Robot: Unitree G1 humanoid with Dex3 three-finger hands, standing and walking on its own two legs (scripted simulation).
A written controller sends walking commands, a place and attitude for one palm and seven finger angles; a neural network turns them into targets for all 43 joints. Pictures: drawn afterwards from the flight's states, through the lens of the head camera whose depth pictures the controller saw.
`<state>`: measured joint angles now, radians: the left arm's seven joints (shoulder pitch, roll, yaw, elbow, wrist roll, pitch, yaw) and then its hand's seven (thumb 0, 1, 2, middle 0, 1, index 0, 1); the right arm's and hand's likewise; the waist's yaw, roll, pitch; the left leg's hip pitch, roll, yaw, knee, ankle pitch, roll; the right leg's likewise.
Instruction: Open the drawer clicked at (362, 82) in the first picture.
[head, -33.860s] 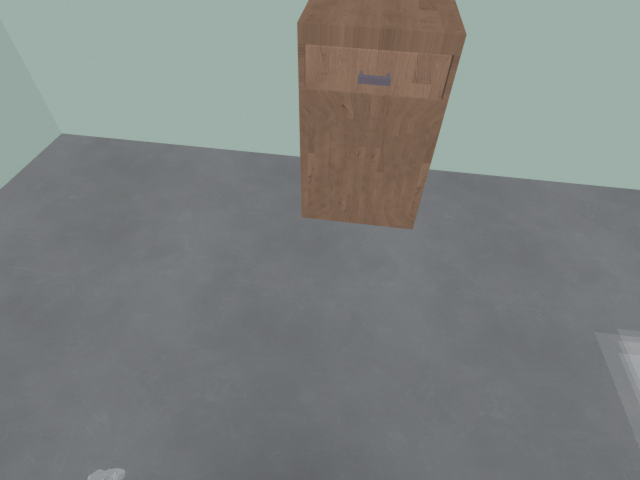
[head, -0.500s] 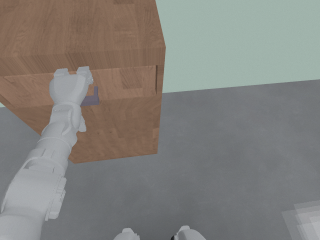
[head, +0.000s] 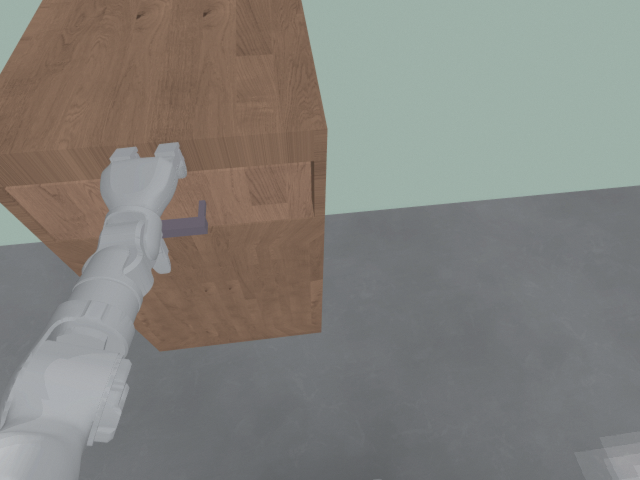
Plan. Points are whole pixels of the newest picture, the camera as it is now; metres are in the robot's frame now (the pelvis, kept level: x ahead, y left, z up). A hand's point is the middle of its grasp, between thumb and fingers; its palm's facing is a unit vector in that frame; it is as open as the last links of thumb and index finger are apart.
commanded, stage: lift the hand off the handle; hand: left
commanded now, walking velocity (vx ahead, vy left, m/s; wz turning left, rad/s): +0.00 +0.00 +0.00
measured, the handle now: (174, 218) +0.52 +0.22 -0.05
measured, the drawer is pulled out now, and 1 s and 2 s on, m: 0.00 0.00 0.00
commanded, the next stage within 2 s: draw the hand back to the body in 0.78 s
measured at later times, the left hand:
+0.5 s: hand (153, 188) +0.48 +0.21 +0.07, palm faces -0.02 +0.00 -1.00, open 13.8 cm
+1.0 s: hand (148, 181) +0.47 +0.21 +0.09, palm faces -0.02 -0.04 -1.00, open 13.8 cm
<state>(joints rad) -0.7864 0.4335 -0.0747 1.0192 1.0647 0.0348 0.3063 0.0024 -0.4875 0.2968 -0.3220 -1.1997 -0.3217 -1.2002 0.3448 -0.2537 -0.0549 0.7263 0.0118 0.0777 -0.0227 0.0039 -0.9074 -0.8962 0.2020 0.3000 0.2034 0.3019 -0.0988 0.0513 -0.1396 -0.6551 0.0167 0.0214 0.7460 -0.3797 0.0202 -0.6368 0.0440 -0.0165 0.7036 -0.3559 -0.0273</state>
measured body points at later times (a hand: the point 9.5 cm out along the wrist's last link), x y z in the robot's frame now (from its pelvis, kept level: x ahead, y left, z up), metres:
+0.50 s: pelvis +0.00 +0.00 +0.01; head +0.06 -0.01 +0.45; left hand +0.47 +0.20 +0.13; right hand +0.02 -0.27 -0.13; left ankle -0.02 +0.11 -0.71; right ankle -0.02 -0.11 -0.71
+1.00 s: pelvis +0.01 +0.00 +0.01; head +0.06 -0.02 +0.46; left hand +0.47 +0.21 +0.15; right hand +0.05 -0.27 -0.12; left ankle -0.02 +0.11 -0.71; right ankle -0.02 -0.11 -0.71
